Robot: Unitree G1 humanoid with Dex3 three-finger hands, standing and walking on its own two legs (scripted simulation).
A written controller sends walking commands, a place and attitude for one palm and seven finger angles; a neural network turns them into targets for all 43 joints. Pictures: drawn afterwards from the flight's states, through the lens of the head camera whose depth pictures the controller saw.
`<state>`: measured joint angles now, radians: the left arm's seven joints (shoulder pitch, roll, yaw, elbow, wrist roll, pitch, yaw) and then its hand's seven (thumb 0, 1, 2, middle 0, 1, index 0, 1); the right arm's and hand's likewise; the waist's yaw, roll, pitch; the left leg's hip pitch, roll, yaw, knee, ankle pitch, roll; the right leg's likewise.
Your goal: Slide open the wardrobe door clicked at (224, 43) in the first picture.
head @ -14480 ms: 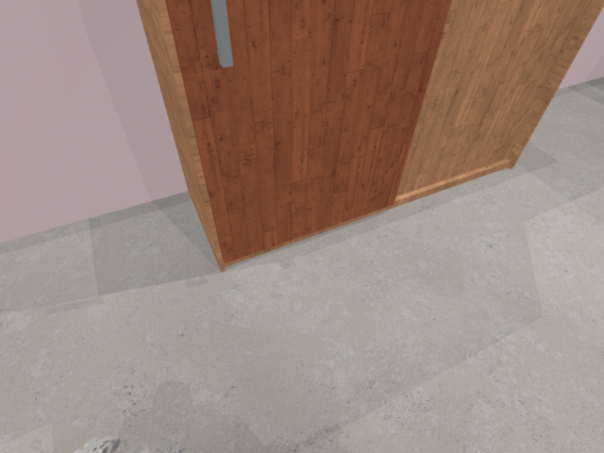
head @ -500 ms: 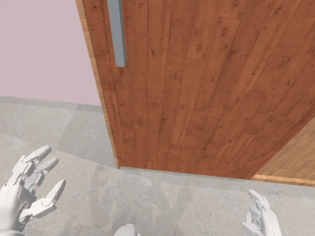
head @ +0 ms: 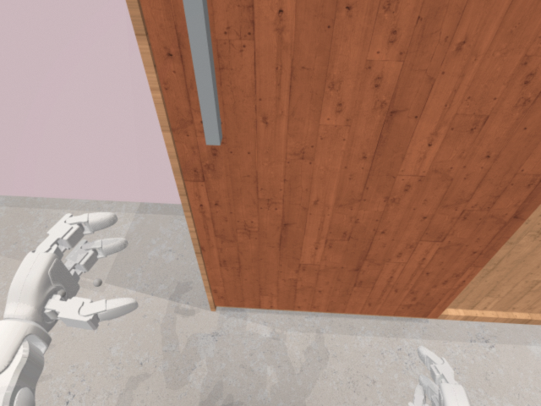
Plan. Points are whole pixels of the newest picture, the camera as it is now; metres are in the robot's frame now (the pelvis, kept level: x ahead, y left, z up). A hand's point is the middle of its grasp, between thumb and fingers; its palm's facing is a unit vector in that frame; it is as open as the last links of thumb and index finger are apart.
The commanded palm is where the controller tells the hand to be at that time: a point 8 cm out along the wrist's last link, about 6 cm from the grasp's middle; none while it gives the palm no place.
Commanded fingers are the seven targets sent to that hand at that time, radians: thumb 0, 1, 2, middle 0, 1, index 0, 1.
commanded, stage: raise the hand with hooked fingers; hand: left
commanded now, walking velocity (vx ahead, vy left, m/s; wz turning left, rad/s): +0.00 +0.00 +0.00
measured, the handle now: (208, 72) +0.56 +0.17 +0.23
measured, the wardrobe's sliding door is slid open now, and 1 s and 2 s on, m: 0.00 0.00 0.00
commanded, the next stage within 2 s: move the hooked fingers beside the handle in 1.08 s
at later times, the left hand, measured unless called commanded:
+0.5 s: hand (36, 208) +0.24 +0.27 +0.23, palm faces +0.12 -0.99 -0.10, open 13.9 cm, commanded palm +0.21 +0.32 +0.23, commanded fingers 0.00 -0.50 0.30 -0.30 -1.20 -0.30 -1.20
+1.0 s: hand (50, 185) +0.27 +0.27 +0.24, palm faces +0.13 -0.99 -0.08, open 13.9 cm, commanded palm +0.23 +0.31 +0.24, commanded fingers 0.00 -0.50 0.30 -0.30 -1.20 -0.30 -1.20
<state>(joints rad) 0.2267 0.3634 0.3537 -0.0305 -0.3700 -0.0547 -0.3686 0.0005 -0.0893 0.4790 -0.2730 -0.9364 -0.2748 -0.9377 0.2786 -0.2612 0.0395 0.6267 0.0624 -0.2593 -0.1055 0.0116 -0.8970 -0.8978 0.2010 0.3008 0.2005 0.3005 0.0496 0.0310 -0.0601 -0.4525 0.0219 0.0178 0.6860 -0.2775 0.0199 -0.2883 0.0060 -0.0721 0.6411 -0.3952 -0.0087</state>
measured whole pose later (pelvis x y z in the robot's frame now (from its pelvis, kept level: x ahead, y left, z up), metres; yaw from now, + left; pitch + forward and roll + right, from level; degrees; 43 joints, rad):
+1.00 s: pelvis +0.00 -0.01 +0.02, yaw +1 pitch -3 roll -1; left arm -0.18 0.50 0.47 0.02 -0.34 0.31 -0.38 -0.01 -0.50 0.30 -0.31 -1.20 -0.31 -1.20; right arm 0.19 -0.26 0.09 0.61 0.10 -0.19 -0.11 0.01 -0.90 -0.90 0.20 0.30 0.20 0.30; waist 0.07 0.05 -0.03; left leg -0.24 0.02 0.00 0.48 -0.18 0.00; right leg -0.08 0.02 -0.08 0.44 -0.30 -0.03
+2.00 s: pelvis +0.00 -0.02 +0.02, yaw +0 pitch +1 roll -1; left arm -0.59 0.54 0.38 0.56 -0.24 0.25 -0.33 -0.01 -0.50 0.30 -0.31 -1.20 -0.31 -1.20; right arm 0.25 -0.27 0.07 0.65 0.10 -0.11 -0.12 0.01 -0.90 -0.90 0.20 0.30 0.20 0.30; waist -0.01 0.04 -0.05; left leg -0.31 0.03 0.01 0.48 -0.18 0.00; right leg -0.16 0.02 -0.07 0.45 -0.30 -0.03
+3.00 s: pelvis +0.02 +0.00 +0.01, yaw -2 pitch +7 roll -1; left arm -0.93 0.64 0.40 1.07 -0.15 0.01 -0.34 -0.01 -0.50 0.30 -0.30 -1.20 -0.30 -1.20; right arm 0.42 -0.30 0.01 0.69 0.07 -0.02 -0.09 0.01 -0.90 -0.90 0.20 0.30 0.20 0.30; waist -0.09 0.02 -0.07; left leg -0.44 0.04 0.05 0.55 -0.24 0.01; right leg -0.29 0.03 -0.03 0.48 -0.33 -0.02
